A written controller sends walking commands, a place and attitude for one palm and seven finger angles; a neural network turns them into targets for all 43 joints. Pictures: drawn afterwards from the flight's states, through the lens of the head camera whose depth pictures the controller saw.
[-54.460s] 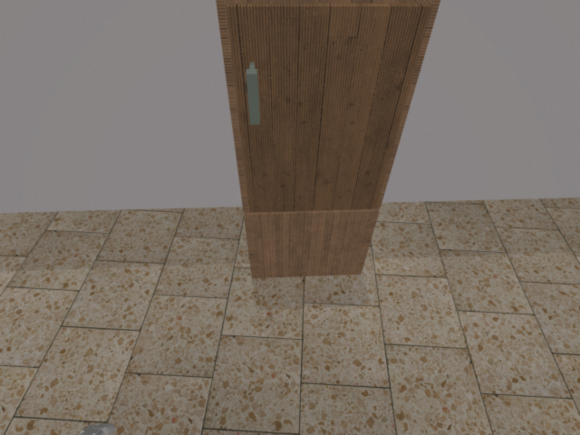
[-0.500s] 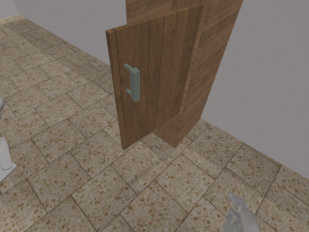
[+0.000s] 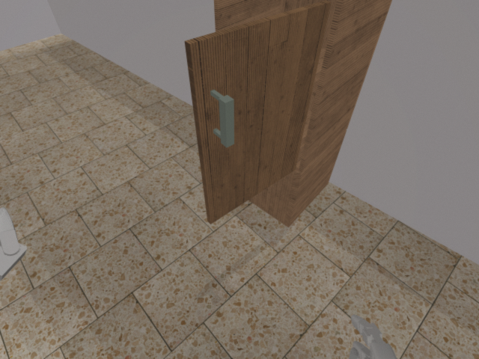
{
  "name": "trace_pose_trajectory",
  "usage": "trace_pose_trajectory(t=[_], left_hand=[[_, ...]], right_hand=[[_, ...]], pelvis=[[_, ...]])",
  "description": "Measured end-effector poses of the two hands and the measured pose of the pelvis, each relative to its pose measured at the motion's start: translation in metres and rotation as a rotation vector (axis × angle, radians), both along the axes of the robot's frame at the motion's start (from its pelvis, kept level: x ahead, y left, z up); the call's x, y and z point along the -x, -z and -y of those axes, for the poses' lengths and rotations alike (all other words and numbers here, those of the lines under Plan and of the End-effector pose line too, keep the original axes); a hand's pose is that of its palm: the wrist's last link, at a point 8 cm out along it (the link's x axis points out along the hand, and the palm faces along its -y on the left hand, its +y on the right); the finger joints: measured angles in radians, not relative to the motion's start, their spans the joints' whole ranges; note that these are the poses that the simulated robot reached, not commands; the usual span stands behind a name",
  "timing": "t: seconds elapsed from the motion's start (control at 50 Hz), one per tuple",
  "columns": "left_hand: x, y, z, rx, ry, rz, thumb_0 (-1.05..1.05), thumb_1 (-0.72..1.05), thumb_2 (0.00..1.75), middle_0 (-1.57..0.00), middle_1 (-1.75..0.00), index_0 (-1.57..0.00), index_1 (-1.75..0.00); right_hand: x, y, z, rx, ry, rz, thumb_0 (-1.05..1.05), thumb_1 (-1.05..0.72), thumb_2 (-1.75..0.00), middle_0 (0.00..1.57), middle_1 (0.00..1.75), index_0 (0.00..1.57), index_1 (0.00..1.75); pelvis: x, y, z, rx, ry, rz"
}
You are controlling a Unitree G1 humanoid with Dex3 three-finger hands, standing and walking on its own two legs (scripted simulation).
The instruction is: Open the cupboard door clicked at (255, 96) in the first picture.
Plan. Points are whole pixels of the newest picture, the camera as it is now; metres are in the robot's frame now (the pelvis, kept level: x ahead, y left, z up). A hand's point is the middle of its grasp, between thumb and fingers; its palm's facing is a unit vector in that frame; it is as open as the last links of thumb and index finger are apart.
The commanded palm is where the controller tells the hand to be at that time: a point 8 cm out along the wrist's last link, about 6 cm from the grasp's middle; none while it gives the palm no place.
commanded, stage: stop stepping back and stand still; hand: left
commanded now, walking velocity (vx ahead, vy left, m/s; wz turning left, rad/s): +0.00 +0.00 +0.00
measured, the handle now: (221, 118) +0.60 +0.07 +0.09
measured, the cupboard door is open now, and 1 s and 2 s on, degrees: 80 80 80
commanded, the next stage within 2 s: let the arm hang, fingers relaxed in 0.04 s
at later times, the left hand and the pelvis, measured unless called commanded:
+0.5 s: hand out of the picture +0.04 +0.17 -0.16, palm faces +0.09 -0.97 -0.21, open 6.9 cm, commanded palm none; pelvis +0.00 -0.01 +0.00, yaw +5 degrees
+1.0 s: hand out of the picture -0.01 +0.17 -0.16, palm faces +0.10 -0.97 -0.20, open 7.3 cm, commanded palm none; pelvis -0.01 +0.00 +0.01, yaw +4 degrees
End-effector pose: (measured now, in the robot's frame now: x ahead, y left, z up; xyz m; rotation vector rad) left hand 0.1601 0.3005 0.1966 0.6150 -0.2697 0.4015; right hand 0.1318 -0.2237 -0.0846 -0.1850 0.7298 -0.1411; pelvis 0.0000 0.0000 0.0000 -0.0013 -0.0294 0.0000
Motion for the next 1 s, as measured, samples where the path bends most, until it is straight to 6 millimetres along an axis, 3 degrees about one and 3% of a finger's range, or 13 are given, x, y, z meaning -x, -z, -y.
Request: trace_pose_trajectory(t=[0.14, 0.16, 0.22, 0.28, 0.36, 0.42, 0.56, 0.68, 0.82, 1.0], left_hand=[[0.000, 0.016, -0.001, 0.078, 0.001, -0.039, 0.01, 0.89, 0.90, -0.21, -0.30, -0.22, -0.30], [-0.004, 0.025, -0.004, 0.078, 0.012, -0.057, 0.01, 0.89, 0.90, -0.21, -0.30, -0.21, -0.30], [-0.023, 0.100, -0.016, 0.203, -0.038, -0.351, 0.00, 0.90, 0.90, -0.21, -0.30, -0.21, -0.30], [-0.016, 0.194, -0.005, 0.390, -0.120, -0.722, 0.00, 0.91, 0.90, -0.20, -0.30, -0.20, -0.30], [0.036, 0.287, 0.047, 0.542, -0.130, -1.116, 0.01, 0.91, 0.90, -0.20, -0.30, -0.20, -0.30], [0.091, 0.323, 0.088, 0.640, -0.137, -1.352, 0.01, 0.92, 0.90, -0.20, -0.30, -0.20, -0.30], [0.152, 0.327, 0.077, 0.702, -0.314, -1.467, -0.03, 1.00, 0.90, -0.21, -0.30, -0.21, -0.30], [0.182, 0.321, 0.068, 0.694, -0.381, -1.545, -0.01, 0.95, 0.90, -0.21, -0.30, -0.21, -0.30], [0.187, 0.321, 0.069, 0.704, -0.384, -1.551, 0.00, 0.92, 0.90, -0.20, -0.30, -0.20, -0.30], [0.175, 0.326, 0.078, 0.732, -0.330, -1.520, 0.01, 0.91, 0.90, -0.20, -0.30, -0.20, -0.30]], right_hand=[[-0.009, 0.001, -0.004, 0.021, -0.025, -0.041, 0.02, -0.90, -0.90, 0.20, 0.30, 0.21, 0.30], [-0.011, 0.003, -0.003, 0.021, -0.037, -0.032, 0.02, -0.90, -0.90, 0.20, 0.30, 0.21, 0.30], [-0.012, 0.019, 0.001, 0.016, -0.074, -0.115, 0.01, -0.90, -0.90, 0.20, 0.30, 0.20, 0.30], [-0.003, 0.030, 0.005, 0.023, -0.090, -0.202, 0.01, -0.90, -0.90, 0.20, 0.30, 0.20, 0.30], [0.018, 0.040, 0.016, 0.009, -0.063, -0.298, 0.01, -0.90, -0.90, 0.20, 0.30, 0.21, 0.30], [0.041, 0.046, 0.023, -0.006, -0.013, -0.392, 0.01, -0.90, -0.90, 0.20, 0.30, 0.20, 0.30], [0.105, 0.050, 0.024, -0.001, 0.014, -0.644, 0.01, -0.91, -0.90, 0.20, 0.30, 0.20, 0.30], [0.138, 0.054, 0.014, -0.034, 0.032, -0.734, 0.01, -0.91, -0.90, 0.20, 0.30, 0.20, 0.30], [0.152, 0.057, -0.002, -0.065, 0.033, -0.750, 0.01, -0.91, -0.90, 0.20, 0.30, 0.20, 0.30], [0.145, 0.057, -0.014, -0.076, 0.033, -0.709, 0.01, -0.91, -0.90, 0.20, 0.30, 0.20, 0.30]], pelvis=[[-0.005, -0.001, -0.008, 0.010, -0.002, -0.008], [-0.005, 0.001, -0.011, 0.015, -0.011, -0.016], [-0.003, 0.004, -0.015, 0.000, -0.047, -0.045], [0.001, 0.002, -0.012, -0.011, -0.075, -0.056], [0.003, 0.006, 0.001, -0.043, -0.058, -0.043], [0.003, 0.002, 0.007, -0.025, -0.061, -0.025], [0.003, -0.008, 0.014, 0.002, -0.082, -0.013], [0.005, -0.012, 0.012, 0.005, -0.079, -0.002], [0.009, -0.013, 0.006, 0.002, -0.076, 0.005], [0.011, -0.012, 0.000, -0.002, -0.072, 0.003]])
